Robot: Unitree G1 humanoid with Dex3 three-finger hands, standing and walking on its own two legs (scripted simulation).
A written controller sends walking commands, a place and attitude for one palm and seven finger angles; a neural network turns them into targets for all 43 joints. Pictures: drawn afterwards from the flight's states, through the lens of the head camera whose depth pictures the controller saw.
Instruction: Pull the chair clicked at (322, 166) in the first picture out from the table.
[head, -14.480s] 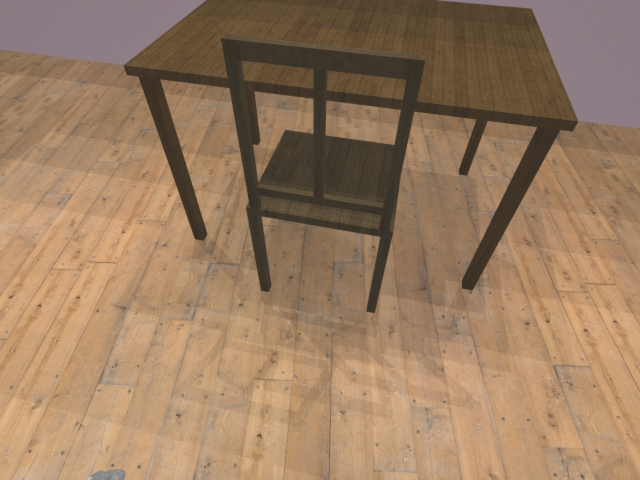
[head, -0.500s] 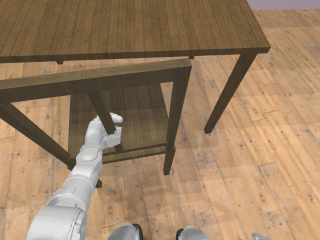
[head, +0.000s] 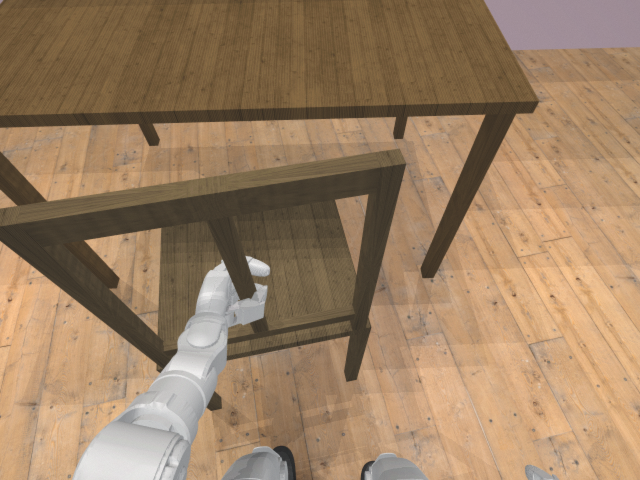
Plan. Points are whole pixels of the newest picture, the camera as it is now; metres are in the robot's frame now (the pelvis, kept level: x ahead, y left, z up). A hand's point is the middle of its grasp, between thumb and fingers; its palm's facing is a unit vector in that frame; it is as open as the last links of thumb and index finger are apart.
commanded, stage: step backward, pulling the chair out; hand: left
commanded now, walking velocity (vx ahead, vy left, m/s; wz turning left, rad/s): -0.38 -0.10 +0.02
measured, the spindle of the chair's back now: (244, 284) +0.38 +0.12 -0.05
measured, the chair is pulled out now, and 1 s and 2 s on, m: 0.19 0.22 0.28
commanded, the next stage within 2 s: none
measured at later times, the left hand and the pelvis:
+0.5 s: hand (254, 305) +0.35 +0.10 -0.06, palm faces -0.07 -0.98 -0.18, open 5.6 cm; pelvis -0.01 -0.01 +0.00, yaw +0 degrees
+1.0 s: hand (249, 322) +0.33 +0.10 -0.06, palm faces -0.04 -0.98 -0.18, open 5.7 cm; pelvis -0.05 -0.01 +0.00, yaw +0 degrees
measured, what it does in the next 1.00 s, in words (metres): steps on the spot: left foot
